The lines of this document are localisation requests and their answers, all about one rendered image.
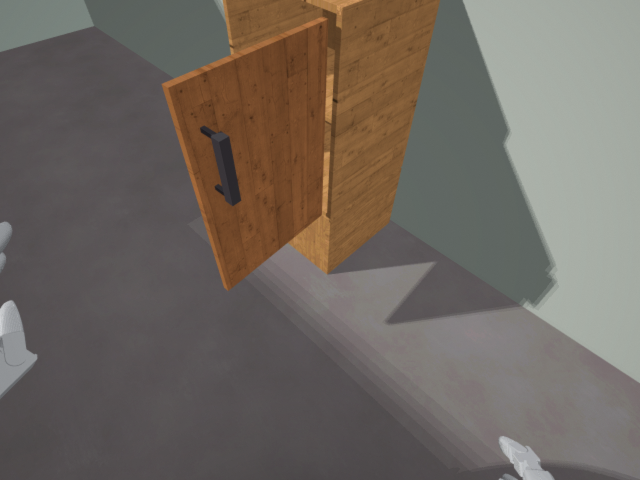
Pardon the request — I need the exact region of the robot left hand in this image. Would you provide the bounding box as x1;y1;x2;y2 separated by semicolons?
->
0;222;37;399

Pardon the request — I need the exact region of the robot right hand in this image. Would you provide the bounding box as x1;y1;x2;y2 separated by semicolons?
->
498;436;555;480

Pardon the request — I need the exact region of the cupboard door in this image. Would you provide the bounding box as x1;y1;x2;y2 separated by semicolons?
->
162;17;328;291

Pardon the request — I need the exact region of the handle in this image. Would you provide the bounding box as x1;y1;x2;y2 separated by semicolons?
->
200;126;241;206

